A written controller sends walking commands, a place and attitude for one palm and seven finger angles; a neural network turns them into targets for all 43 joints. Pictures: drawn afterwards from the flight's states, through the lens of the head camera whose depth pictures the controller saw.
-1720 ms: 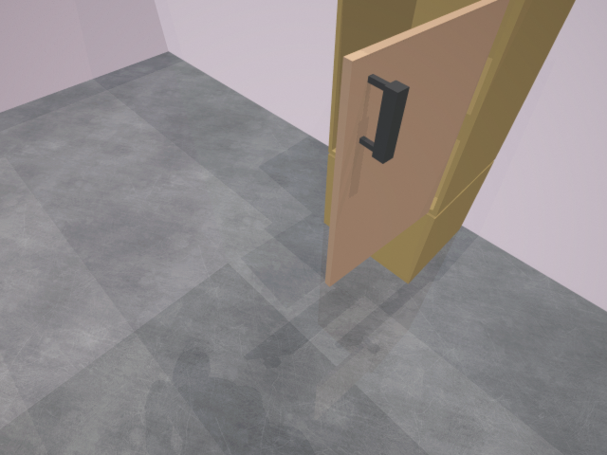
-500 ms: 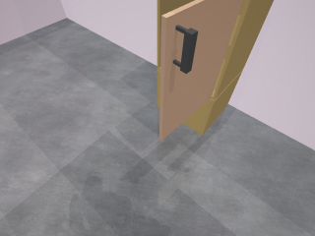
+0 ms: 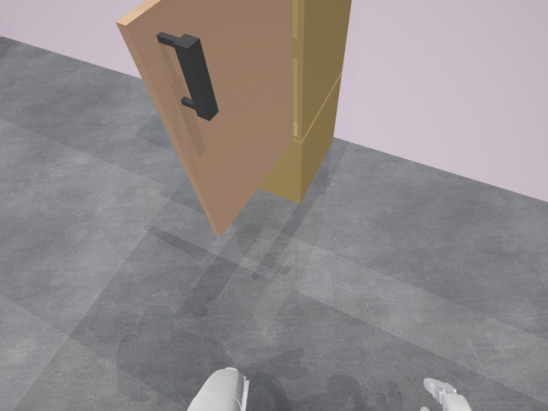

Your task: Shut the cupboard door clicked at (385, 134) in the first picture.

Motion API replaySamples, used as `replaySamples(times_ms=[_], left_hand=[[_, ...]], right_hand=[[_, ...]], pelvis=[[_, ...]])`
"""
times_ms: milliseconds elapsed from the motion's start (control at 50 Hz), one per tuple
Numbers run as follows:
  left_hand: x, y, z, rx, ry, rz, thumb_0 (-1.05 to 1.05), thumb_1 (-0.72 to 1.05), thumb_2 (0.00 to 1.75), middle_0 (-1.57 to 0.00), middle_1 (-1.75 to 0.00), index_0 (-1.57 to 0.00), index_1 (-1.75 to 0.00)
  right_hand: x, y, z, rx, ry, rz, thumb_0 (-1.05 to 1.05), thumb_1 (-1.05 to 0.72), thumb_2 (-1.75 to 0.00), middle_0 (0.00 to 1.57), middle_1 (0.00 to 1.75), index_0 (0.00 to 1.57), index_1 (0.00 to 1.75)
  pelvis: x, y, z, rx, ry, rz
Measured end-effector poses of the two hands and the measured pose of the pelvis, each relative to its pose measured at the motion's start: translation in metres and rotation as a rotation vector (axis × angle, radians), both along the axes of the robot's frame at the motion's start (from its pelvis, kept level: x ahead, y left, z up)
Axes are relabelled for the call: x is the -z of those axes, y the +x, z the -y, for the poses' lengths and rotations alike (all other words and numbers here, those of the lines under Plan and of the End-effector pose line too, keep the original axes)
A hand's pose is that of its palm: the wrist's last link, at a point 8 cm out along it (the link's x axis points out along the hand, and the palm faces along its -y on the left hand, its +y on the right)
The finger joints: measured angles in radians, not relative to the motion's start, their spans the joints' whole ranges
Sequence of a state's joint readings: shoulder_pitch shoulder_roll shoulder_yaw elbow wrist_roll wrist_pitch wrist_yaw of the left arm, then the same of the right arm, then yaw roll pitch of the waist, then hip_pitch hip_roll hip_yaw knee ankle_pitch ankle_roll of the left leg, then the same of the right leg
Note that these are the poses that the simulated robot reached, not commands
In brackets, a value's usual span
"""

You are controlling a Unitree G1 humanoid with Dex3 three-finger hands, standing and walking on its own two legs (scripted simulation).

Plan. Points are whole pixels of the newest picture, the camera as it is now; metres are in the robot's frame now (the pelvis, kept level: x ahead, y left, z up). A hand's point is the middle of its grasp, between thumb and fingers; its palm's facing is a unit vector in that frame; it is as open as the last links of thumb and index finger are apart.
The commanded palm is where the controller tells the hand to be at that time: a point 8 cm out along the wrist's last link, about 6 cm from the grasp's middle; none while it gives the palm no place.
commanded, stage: walk around to get in front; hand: left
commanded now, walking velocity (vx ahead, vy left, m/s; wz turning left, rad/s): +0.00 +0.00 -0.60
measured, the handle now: (187, 77) +0.54 +0.17 +0.15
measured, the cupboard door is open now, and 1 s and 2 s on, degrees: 85 85 85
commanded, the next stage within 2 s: none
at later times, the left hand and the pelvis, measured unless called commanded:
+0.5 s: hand (145, 350) +0.20 +0.27 -0.18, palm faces -0.23 -0.94 -0.25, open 7.4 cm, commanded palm none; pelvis +0.06 +0.07 +0.00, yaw -18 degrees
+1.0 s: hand (239, 305) +0.29 +0.11 -0.16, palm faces -0.60 -0.76 -0.24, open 7.4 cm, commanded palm none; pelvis +0.09 +0.02 -0.01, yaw -36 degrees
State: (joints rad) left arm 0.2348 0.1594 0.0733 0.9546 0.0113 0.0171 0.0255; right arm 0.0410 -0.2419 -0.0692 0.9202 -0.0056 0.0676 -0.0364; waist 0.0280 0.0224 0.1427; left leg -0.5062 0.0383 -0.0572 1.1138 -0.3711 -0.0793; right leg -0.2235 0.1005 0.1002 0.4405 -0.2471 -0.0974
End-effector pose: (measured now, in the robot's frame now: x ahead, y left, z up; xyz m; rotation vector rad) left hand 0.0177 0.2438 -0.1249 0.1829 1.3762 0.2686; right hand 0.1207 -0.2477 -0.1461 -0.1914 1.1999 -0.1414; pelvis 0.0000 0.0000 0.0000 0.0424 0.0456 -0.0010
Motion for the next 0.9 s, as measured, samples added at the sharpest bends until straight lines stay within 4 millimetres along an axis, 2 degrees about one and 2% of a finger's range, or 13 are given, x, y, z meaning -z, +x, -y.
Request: replaySamples(times_ms=[80, 160, 240, 320, 360, 400, 480, 540, 600, 680, 760, 820, 900], left_hand=[[0.004, 0.014, -0.001, 0.036, -0.018, -0.002, 0.01, 0.91, 0.89, -0.20, -0.30, -0.21, -0.30], [0.009, 0.030, -0.011, 0.081, -0.032, -0.011, 0.01, 0.91, 0.89, -0.20, -0.30, -0.21, -0.30], [0.015, 0.051, -0.030, 0.129, -0.036, -0.017, 0.01, 0.91, 0.89, -0.20, -0.30, -0.21, -0.30], [0.027, 0.083, -0.057, 0.178, -0.034, -0.010, 0.01, 0.91, 0.89, -0.20, -0.30, -0.21, -0.30], [0.033, 0.104, -0.069, 0.202, -0.033, 0.008, 0.01, 0.91, 0.89, -0.20, -0.30, -0.21, -0.30], [0.032, 0.128, -0.076, 0.244, -0.028, 0.034, 0.01, 0.91, 0.89, -0.20, -0.30, -0.20, -0.30], [0.021, 0.178, -0.076, 0.333, -0.036, 0.092, 0.01, 0.91, 0.89, -0.19, -0.30, -0.20, -0.30], [0.015, 0.213, -0.065, 0.407, -0.049, 0.127, 0.01, 0.91, 0.89, -0.19, -0.30, -0.20, -0.30], [0.012, 0.244, -0.044, 0.485, -0.064, 0.152, 0.01, 0.91, 0.89, -0.19, -0.30, -0.20, -0.30], [0.010, 0.281, -0.001, 0.597, -0.083, 0.189, 0.01, 0.91, 0.89, -0.19, -0.30, -0.20, -0.30], [0.010, 0.310, 0.050, 0.700, -0.092, 0.265, 0.01, 0.91, 0.89, -0.19, -0.30, -0.20, -0.30], [0.005, 0.313, 0.075, 0.741, -0.089, 0.289, 0.01, 0.91, 0.89, -0.19, -0.30, -0.20, -0.30], [0.001, 0.303, 0.089, 0.772, -0.082, 0.236, 0.01, 0.91, 0.89, -0.20, -0.30, -0.20, -0.30]], right_hand=[[-0.004, 0.008, -0.002, 0.030, -0.012, 0.021, 0.00, -0.90, -0.90, 0.19, 0.30, 0.20, 0.30], [-0.009, 0.014, -0.011, 0.059, -0.018, 0.042, 0.00, -0.90, -0.90, 0.19, 0.30, 0.20, 0.30], [-0.014, 0.019, -0.025, 0.094, -0.023, 0.066, 0.00, -0.90, -0.90, 0.19, 0.30, 0.20, 0.30], [-0.015, 0.019, -0.042, 0.138, -0.043, 0.099, 0.00, -0.90, -0.89, 0.20, 0.30, 0.20, 0.30], [-0.014, 0.011, -0.048, 0.154, -0.063, 0.100, 0.00, -0.90, -0.89, 0.20, 0.30, 0.20, 0.30], [-0.017, -0.003, -0.056, 0.169, -0.070, 0.067, 0.00, -0.90, -0.89, 0.20, 0.30, 0.20, 0.30], [-0.025, -0.038, -0.066, 0.230, -0.071, -0.007, 0.00, -0.90, -0.89, 0.20, 0.30, 0.20, 0.30], [-0.027, -0.068, -0.069, 0.302, -0.068, -0.058, 0.00, -0.90, -0.89, 0.20, 0.30, 0.20, 0.30], [-0.025, -0.099, -0.070, 0.382, -0.061, -0.105, 0.00, -0.90, -0.89, 0.20, 0.30, 0.20, 0.30], [-0.016, -0.140, -0.068, 0.487, -0.040, -0.164, 0.00, -0.90, -0.89, 0.20, 0.30, 0.20, 0.30], [0.005, -0.172, -0.060, 0.582, -0.001, -0.206, 0.00, -0.90, -0.89, 0.20, 0.30, 0.20, 0.30], [0.012, -0.178, -0.051, 0.638, 0.014, -0.217, 0.00, -0.90, -0.89, 0.20, 0.30, 0.20, 0.30], [0.005, -0.161, -0.038, 0.676, 0.017, -0.147, 0.01, -0.90, -0.89, 0.20, 0.30, 0.20, 0.30]], pelvis=[[0.001, 0.008, -0.006, 0.042, -0.011, -0.003], [0.001, 0.016, -0.017, 0.084, -0.018, -0.010], [0.003, 0.027, -0.032, 0.132, -0.025, -0.018], [0.011, 0.042, -0.052, 0.177, -0.047, -0.028], [0.016, 0.047, -0.061, 0.198, -0.056, -0.023], [0.013, 0.051, -0.065, 0.237, -0.058, -0.013], [0.004, 0.059, -0.070, 0.289, -0.084, -0.014], [0.000, 0.065, -0.070, 0.334, -0.093, -0.015], [0.001, 0.070, -0.067, 0.381, -0.090, -0.012], [0.006, 0.076, -0.056, 0.443, -0.077, -0.003], [0.021, 0.082, -0.036, 0.497, -0.052, 0.012], [0.020, 0.081, -0.029, 0.536, -0.055, 0.029], [0.011, 0.082, -0.023, 0.585, -0.038, 0.035]])
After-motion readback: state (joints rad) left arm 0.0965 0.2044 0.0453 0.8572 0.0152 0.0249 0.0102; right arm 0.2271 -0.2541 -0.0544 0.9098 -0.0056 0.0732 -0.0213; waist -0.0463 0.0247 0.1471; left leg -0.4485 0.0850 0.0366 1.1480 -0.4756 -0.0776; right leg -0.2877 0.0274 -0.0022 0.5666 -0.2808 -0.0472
